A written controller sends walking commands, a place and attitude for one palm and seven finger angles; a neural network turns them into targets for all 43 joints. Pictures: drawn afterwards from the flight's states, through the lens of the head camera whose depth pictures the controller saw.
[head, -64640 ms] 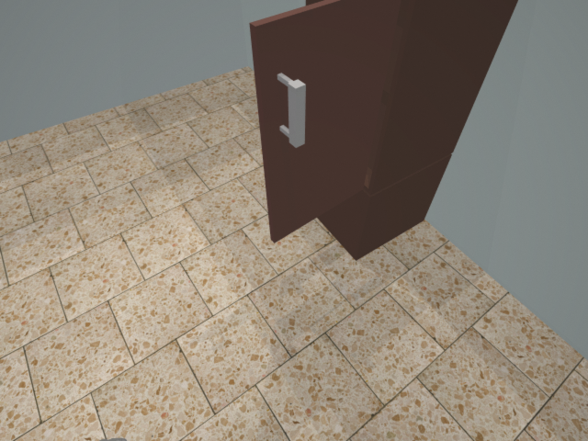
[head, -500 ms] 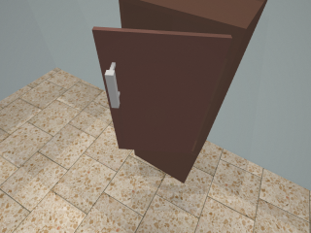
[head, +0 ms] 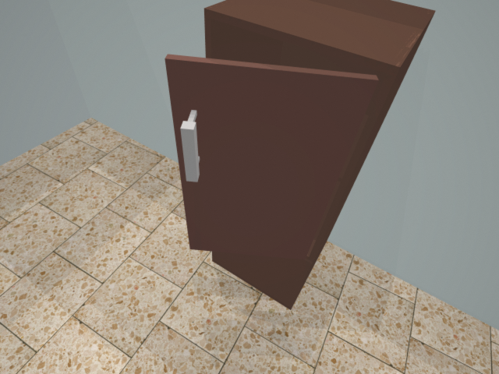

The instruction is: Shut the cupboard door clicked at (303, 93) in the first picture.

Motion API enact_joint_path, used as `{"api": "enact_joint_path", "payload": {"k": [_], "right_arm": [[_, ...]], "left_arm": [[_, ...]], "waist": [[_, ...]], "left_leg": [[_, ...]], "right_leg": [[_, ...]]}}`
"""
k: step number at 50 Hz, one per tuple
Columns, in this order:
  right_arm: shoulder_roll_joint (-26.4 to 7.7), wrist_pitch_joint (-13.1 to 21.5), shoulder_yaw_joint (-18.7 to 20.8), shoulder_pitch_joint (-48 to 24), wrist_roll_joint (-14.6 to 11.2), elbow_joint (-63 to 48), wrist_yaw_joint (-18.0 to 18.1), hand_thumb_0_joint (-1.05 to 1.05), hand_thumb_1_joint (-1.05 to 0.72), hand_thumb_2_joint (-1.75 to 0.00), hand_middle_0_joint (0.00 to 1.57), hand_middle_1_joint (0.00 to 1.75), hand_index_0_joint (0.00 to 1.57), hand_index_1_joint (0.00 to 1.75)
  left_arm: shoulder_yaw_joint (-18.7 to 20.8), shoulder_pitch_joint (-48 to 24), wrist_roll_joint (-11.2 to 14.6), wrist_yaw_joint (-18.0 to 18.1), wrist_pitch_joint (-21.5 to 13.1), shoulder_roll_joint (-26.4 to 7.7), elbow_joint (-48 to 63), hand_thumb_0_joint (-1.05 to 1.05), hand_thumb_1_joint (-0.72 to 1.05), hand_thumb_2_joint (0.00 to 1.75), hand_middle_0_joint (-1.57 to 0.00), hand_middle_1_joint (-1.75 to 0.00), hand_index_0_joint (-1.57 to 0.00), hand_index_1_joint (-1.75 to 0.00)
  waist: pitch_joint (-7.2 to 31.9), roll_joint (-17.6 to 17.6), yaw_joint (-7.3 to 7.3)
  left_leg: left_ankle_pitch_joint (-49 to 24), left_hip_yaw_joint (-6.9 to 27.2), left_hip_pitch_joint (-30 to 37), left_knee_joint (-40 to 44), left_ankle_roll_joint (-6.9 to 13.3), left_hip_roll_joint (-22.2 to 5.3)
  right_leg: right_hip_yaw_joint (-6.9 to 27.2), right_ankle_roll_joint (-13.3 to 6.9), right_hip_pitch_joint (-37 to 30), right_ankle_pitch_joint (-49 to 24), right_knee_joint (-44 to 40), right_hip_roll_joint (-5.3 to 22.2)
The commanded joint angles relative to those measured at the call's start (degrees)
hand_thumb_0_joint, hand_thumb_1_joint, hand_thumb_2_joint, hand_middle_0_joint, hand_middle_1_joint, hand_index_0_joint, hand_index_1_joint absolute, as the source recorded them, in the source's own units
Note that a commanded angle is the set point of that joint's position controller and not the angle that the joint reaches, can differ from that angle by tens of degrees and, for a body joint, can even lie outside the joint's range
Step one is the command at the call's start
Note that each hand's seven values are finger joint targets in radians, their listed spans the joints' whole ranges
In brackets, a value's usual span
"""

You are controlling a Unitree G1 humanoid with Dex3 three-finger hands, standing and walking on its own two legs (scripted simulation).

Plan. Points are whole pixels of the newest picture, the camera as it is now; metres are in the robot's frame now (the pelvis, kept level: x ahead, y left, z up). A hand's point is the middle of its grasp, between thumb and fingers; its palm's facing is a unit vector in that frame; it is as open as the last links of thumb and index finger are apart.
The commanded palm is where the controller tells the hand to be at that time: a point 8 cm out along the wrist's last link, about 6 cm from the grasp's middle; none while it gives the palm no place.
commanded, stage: shuffle to correct the standing spot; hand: left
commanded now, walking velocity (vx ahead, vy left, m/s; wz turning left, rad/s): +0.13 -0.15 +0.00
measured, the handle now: (193, 146) +0.50 +0.15 +0.09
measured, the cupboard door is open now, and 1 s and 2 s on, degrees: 28 28 28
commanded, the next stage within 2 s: come to a stop and stand still in 0.20 s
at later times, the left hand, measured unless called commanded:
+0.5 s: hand out of the picture -0.03 +0.14 -0.18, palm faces +0.00 -0.98 -0.18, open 7.4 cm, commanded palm none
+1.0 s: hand out of the picture +0.02 +0.13 -0.18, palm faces +0.02 -0.99 -0.17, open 7.4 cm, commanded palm none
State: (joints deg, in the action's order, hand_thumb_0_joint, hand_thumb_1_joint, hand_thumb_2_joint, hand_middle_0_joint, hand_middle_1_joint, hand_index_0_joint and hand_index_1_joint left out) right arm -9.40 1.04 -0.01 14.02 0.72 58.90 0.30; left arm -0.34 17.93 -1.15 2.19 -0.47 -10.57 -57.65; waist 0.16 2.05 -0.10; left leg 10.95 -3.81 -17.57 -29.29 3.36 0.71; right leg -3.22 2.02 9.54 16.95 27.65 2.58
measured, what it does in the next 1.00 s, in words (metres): stands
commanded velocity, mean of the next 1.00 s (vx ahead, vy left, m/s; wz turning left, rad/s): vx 0.03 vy -0.04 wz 0.00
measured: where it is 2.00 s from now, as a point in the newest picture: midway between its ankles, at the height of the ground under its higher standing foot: outside the picture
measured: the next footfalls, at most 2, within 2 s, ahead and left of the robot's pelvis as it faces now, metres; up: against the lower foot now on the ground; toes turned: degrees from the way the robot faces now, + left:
none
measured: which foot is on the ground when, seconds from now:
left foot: down 0.00-1.00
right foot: down 0.00-1.00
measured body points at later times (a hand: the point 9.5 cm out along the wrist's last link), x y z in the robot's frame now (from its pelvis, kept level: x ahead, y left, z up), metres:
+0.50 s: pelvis +0.02 -0.03 +0.00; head +0.03 -0.02 +0.45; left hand -0.03 +0.19 -0.16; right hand +0.03 -0.26 -0.16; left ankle +0.05 +0.08 -0.74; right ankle -0.02 -0.14 -0.74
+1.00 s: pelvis +0.02 -0.04 +0.00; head +0.02 -0.02 +0.45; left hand +0.02 +0.19 -0.16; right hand +0.05 -0.27 -0.15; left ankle +0.05 +0.08 -0.74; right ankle -0.02 -0.14 -0.74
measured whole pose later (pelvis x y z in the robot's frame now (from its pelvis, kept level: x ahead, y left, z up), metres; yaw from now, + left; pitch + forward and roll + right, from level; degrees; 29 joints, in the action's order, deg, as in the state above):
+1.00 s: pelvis +0.02 -0.04 +0.00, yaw +0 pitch -2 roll +0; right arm -9.2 0.7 -0.7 14.2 0.5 62.0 1.2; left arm -0.8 18.3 -0.7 2.0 -0.6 -10.0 -60.2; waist -0.7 2.0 -0.4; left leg 12.1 -2.7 -14.5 -28.3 0.2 -1.5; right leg -3.9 -0.8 6.4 18.4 26.4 0.1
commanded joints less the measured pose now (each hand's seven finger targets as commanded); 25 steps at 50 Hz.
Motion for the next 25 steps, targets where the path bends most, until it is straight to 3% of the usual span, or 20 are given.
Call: {"api": "enact_joint_path", "payload": {"k": [1, 3, 7, 11, 14, 16, 17, 18, 19, 20, 22, 23, 25], "right_arm": [[-6.8, 0.7, 1.3, 1.5, 0.0, -2.0, 0.4, 0.00, -0.90, -0.90, 0.20, 0.30, 0.20, 0.30], [-6.9, 0.4, 1.4, 1.9, 0.1, -1.4, 0.4, 0.00, -0.90, -0.90, 0.20, 0.30, 0.20, 0.30], [-9.6, -0.3, 2.7, 2.1, 0.4, -1.3, 0.8, 0.00, -0.90, -0.90, 0.20, 0.30, 0.20, 0.30], [-9.8, -0.5, 3.5, 2.2, 0.6, -1.6, 1.3, 0.00, -0.90, -0.90, 0.20, 0.30, 0.20, 0.30], [-9.2, -0.5, 3.7, 2.2, 0.6, -1.6, 1.5, 0.00, -0.90, -0.90, 0.20, 0.30, 0.20, 0.30], [-8.1, -0.3, 3.4, 2.3, 0.6, -1.6, 1.5, 0.00, -0.90, -0.90, 0.20, 0.30, 0.20, 0.30], [-10.5, -1.2, 3.3, -0.9, 0.4, -3.8, 1.4, 0.00, -0.90, -0.90, 0.20, 0.30, 0.20, 0.30], [-6.9, -1.0, 2.2, -1.7, 0.7, -5.2, 1.0, 0.00, -0.90, -0.90, 0.20, 0.30, 0.20, 0.30], [-2.9, -0.5, 1.7, 1.3, 0.8, -5.0, 0.6, 0.00, -0.90, -0.90, 0.20, 0.30, 0.20, 0.30], [-3.2, -0.3, 1.4, 3.3, 0.7, -4.4, 0.4, 0.00, -0.90, -0.90, 0.20, 0.30, 0.20, 0.30], [-4.0, 0.5, 1.3, 5.2, 0.3, -3.5, 0.5, 0.00, -0.90, -0.90, 0.20, 0.30, 0.20, 0.30], [-4.1, 0.9, 1.1, 5.3, 0.2, -2.9, 0.6, 0.00, -0.90, -0.90, 0.20, 0.30, 0.20, 0.30], [-5.3, 1.2, 0.9, 4.9, 0.1, -2.6, 1.0, 0.00, -0.90, -0.90, 0.20, 0.30, 0.20, 0.30]], "left_arm": [[0.8, 5.3, 0.0, 0.2, -0.7, -4.2, 0.8, 0.00, 0.90, 0.90, -0.20, -0.30, -0.20, -0.30], [0.7, 6.1, -0.2, 0.0, -0.5, -3.7, 0.3, 0.00, 0.90, 0.90, -0.20, -0.30, -0.20, -0.30], [1.1, 7.2, -0.7, -0.8, 0.6, -3.4, 0.3, 0.00, 0.90, 0.90, -0.20, -0.30, -0.20, -0.30], [1.5, 9.0, -0.9, -1.4, 1.0, -2.7, 0.1, 0.00, 0.90, 0.90, -0.20, -0.30, -0.20, -0.30], [1.8, 10.4, -0.8, -1.7, 0.9, -2.7, -0.1, 0.00, 0.90, 0.90, -0.20, -0.30, -0.20, -0.30], [2.0, 11.0, -0.7, -1.6, 0.6, -2.6, -0.3, 0.00, 0.90, 0.90, -0.20, -0.30, -0.20, -0.30], [1.2, 10.5, -1.7, 0.6, 0.8, -4.5, -2.3, 0.00, 0.90, 0.90, -0.20, -0.30, -0.20, -0.30], [1.5, 10.2, -1.1, 0.8, 0.0, -5.7, -1.3, 0.00, 0.90, 0.90, -0.20, -0.30, -0.20, -0.30], [1.1, 8.1, -0.7, 0.6, -0.8, -6.1, 0.2, 0.00, 0.90, 0.90, -0.20, -0.30, -0.20, -0.30], [1.2, 6.2, -0.4, 0.5, -1.3, -6.4, 0.6, 0.00, 0.90, 0.90, -0.20, -0.30, -0.20, -0.30], [1.3, 5.6, -0.1, 0.4, -1.6, -5.7, 0.2, 0.00, 0.90, 0.90, -0.20, -0.30, -0.20, -0.30], [1.2, 6.0, -0.2, 0.5, -1.6, -5.1, -0.1, 0.00, 0.90, 0.90, -0.20, -0.30, -0.20, -0.30], [1.0, 7.7, 0.0, 0.4, -1.4, -4.0, -0.9, 0.00, 0.90, 0.90, -0.20, -0.30, -0.20, -0.30]], "waist": [[-1.4, -2.5, -0.09], [-1.8, -2.6, -0.07], [-4.3, -6.6, 0.02], [-4.6, -6.4, -0.30], [-3.7, -5.2, -0.63], [-3.3, -3.8, -0.75], [-9.7, -5.5, -1.01], [-8.4, -3.2, -0.85], [-5.6, -0.7, 1.39], [-2.4, -0.2, 2.27], [1.5, 0.2, 2.32], [1.6, -1.3, 1.67], [1.1, -3.1, 0.60]], "left_leg": [[3.4, 9.0, 2.2, 9.1, -0.9, -6.7], [9.4, 10.0, 1.6, 10.6, -0.7, -7.5], [21.9, 14.7, -0.4, 16.0, 1.0, -11.0], [21.8, 14.9, -0.9, 15.4, 2.2, -12.5], [19.5, 12.6, -1.7, 12.9, 1.9, -11.9], [16.4, 10.2, -2.9, 9.9, 1.0, -9.8], [12.3, 1.3, -3.6, 1.1, -2.7, -6.1], [10.5, 1.7, -4.4, -4.1, -3.4, -4.7], [9.3, 1.1, -1.1, -5.9, -3.2, -3.6], [5.5, 1.2, 1.0, -5.4, -3.0, -3.1], [-1.3, 2.7, 3.8, -2.4, -2.4, -4.2], [-5.4, 3.7, 4.0, -1.4, -1.9, -5.2], [-12.7, 5.7, 4.0, -0.8, -0.8, -6.9]], "right_leg": [[3.7, -3.1, 3.0, -2.9, -5.6, 3.0], [2.3, -3.0, 2.8, -0.1, -5.0, 2.2], [-0.3, -3.2, 6.0, 4.4, -0.6, -0.3], [-0.4, -3.7, 6.8, 3.6, -0.4, -0.7], [0.4, -4.1, 5.2, 2.6, -2.7, -0.1], [2.6, -4.6, 3.8, 2.6, -4.7, 1.0], [2.6, -4.7, 8.8, 1.6, -5.9, 0.9], [8.1, -5.9, 9.7, 2.3, -10.5, 4.5], [11.1, -7.5, 11.1, 7.2, -11.3, 7.1], [10.8, -7.9, 9.0, 2.8, -10.5, 6.9], [7.7, -7.1, 5.6, -5.4, -6.2, 5.0], [5.6, -6.3, 4.1, -8.8, -4.4, 4.1], [4.5, -5.3, 3.1, -12.2, -1.6, 2.6]]}}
